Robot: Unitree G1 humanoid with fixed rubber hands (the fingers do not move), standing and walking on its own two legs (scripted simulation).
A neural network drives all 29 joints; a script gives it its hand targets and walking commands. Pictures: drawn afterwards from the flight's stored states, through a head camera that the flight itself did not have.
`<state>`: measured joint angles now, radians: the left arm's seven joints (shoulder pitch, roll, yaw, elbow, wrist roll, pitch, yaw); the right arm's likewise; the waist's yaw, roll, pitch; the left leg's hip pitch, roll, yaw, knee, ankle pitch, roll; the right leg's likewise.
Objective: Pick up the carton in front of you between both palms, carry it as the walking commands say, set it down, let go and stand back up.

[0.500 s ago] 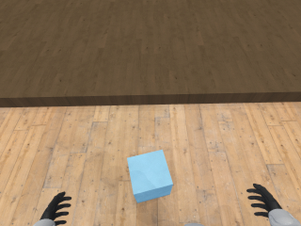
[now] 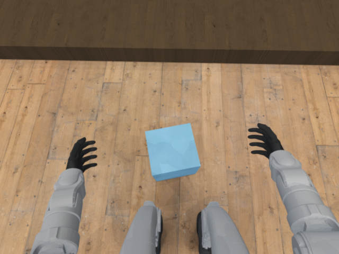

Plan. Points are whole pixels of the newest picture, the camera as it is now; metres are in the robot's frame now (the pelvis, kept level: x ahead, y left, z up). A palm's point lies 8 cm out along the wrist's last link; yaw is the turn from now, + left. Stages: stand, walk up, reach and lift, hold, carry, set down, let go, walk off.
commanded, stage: reach and lift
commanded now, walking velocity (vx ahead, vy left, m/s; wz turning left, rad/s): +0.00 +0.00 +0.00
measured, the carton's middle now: (172, 154) +0.44 +0.04 -0.58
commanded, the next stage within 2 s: none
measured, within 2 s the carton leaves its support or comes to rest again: neither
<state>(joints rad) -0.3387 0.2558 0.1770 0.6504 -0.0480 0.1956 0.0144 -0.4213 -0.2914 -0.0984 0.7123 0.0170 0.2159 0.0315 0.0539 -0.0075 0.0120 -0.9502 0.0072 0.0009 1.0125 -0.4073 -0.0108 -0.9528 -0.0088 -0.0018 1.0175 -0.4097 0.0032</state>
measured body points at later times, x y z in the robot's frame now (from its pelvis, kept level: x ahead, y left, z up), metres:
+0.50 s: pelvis -0.06 -0.01 -0.06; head +0.24 +0.00 +0.28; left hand +0.43 +0.23 -0.15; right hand +0.51 -0.15 -0.15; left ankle +0.04 +0.12 -0.67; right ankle +0.04 -0.12 -0.67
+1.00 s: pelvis -0.06 +0.00 -0.23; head +0.28 -0.01 +0.05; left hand +0.42 +0.24 -0.39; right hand +0.49 -0.15 -0.40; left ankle +0.04 +0.12 -0.67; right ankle +0.04 -0.12 -0.67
